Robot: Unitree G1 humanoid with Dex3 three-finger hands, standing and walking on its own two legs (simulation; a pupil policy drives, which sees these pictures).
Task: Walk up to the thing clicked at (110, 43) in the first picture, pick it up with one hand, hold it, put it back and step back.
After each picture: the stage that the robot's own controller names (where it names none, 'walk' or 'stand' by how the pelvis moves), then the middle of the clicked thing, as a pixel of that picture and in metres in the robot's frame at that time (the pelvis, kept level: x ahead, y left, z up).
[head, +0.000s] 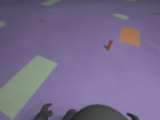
stand; (109, 45) +1.43 -0.46 -0.65
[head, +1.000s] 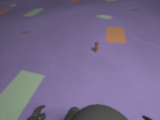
walk; (96, 47) +1.37 -0.07 -0.62
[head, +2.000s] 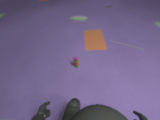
walk; (76, 62) +0.86 +0.26 -0.65
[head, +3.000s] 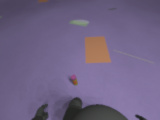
walk; (74, 80) +0.52 +0.24 -0.65
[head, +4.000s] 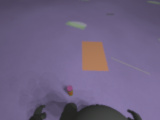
stand; (70, 91) +0.37 +0.19 -0.63
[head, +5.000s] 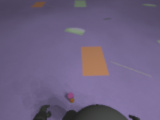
stand; (71, 98) +0.32 +0.19 -0.66
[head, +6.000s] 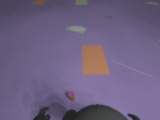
stand; (71, 96) +0.33 +0.18 -0.66
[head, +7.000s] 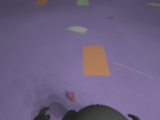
stand; (72, 97) +0.33 +0.18 -0.66
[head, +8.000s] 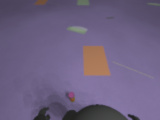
stand; (72, 97) +0.32 +0.18 -0.66
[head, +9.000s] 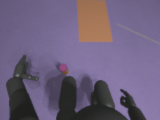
go down; (64, 69) +0.37 +0.21 -0.40
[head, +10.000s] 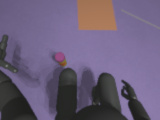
go down; (61, 60) +0.40 +0.24 -0.28
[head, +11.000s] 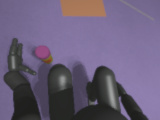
close in; (46, 56) +0.38 +0.27 -0.17
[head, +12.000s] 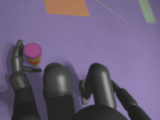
close; (34, 56) +0.37 +0.28 -0.15
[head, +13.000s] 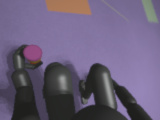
lift; (34, 57) +0.35 +0.29 -0.15
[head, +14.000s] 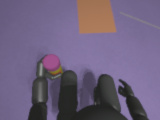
lift; (55, 68) +0.30 +0.23 -0.02
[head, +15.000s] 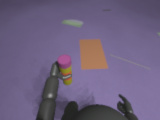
hold; (66, 72) +0.32 +0.15 +0.03
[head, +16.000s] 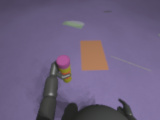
hold; (65, 71) +0.32 +0.16 +0.03
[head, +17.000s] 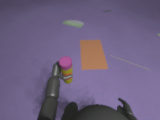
crouch; (67, 72) +0.32 +0.15 +0.02
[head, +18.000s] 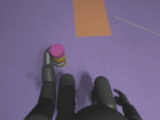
crouch; (59, 57) +0.40 +0.20 -0.07
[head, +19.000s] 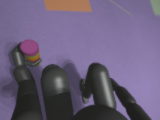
lower; (33, 55) +0.38 +0.28 -0.16
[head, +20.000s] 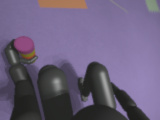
lower; (28, 53) +0.39 +0.29 -0.16
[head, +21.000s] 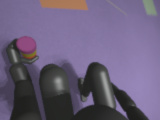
lower; (29, 52) +0.38 +0.29 -0.16
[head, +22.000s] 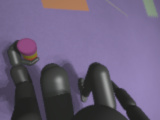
lower; (30, 54) +0.37 +0.29 -0.16
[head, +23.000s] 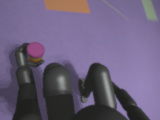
loosen; (35, 56) +0.36 +0.27 -0.16
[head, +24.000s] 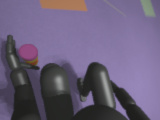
withdraw; (31, 57) +0.36 +0.28 -0.16
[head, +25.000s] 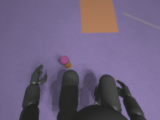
walk; (66, 63) +0.40 +0.22 -0.32
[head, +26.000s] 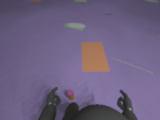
stand; (71, 95) +0.33 +0.18 -0.59
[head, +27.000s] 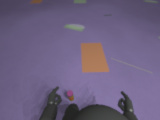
stand; (70, 96) +0.33 +0.19 -0.60
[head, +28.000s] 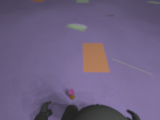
stand; (71, 94) +0.34 +0.18 -0.63
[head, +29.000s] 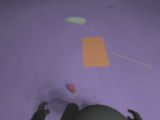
walk; (72, 89) +0.36 +0.18 -0.64
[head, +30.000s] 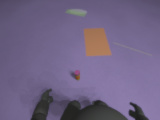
walk; (77, 75) +0.51 +0.14 -0.63
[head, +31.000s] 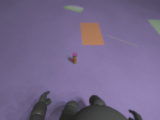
walk; (74, 58) +0.83 +0.16 -0.64
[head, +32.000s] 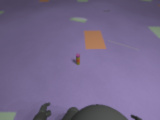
stand; (78, 59) +0.98 +0.19 -0.64
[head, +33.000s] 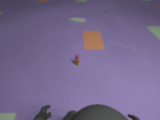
stand; (77, 60) +0.98 +0.20 -0.66
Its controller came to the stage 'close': yes
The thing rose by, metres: 0.67
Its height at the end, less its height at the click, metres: +0.00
